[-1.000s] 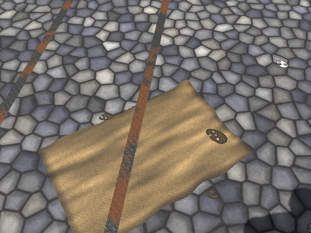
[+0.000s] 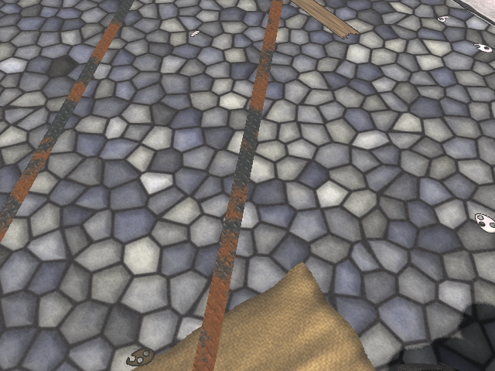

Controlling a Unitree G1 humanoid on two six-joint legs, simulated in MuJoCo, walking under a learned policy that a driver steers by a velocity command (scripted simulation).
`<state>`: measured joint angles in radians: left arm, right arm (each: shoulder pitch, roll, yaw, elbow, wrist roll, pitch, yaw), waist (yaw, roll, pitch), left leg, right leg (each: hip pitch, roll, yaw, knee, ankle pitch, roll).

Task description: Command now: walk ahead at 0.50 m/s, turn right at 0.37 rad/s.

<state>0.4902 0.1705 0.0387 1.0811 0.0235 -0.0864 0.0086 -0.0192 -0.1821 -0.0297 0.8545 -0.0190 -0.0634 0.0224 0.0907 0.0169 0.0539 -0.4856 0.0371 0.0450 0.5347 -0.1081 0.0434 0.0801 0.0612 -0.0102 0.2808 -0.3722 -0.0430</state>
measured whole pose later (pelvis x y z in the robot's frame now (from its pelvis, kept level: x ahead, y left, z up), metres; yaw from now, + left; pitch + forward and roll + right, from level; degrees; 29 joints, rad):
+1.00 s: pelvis +0.22 +0.02 +0.00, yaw +13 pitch +0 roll -2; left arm 0.18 0.26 0.07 0.87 0.02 0.05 0.03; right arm 0.25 -0.23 -0.07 0.82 -0.03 0.04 0.00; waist 0.00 -0.04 0.02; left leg -0.29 -0.01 0.03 0.57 -0.30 0.07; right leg -0.49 -0.07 -0.09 0.90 -0.42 0.03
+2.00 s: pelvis +0.23 -0.01 +0.02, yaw +21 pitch +0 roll +1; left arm 0.24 0.31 0.08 0.78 0.03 0.04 -0.06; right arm 0.29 -0.26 -0.04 0.81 -0.03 -0.03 -0.02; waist -0.02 -0.03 0.02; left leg -0.04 0.00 0.06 0.27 -0.24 0.02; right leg -0.47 0.00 0.01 0.93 -0.33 -0.02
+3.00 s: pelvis +0.74 +0.06 +0.01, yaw +23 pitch +1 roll +1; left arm 0.13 0.27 0.00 0.71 0.05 -0.03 -0.02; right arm 0.38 -0.28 -0.06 0.87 0.00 -0.05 0.02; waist -0.04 -0.03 0.05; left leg -0.13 -0.17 -0.08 0.31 -0.19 0.13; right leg -0.66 -0.12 0.06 0.90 -0.17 0.05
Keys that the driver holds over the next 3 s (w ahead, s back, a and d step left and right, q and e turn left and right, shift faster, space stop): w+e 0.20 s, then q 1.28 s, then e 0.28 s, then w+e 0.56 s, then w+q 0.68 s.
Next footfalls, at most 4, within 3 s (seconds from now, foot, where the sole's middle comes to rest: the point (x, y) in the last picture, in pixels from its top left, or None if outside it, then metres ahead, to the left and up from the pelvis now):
0.02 left None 0.17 0.11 -0.77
0.48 right None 0.35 -0.10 -0.77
0.90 left None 0.25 0.11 -0.77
1.42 right None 0.30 -0.07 -0.77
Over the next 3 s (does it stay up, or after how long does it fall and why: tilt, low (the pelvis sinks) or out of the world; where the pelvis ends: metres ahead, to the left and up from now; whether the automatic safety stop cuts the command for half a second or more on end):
stays up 0.74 0.06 0.01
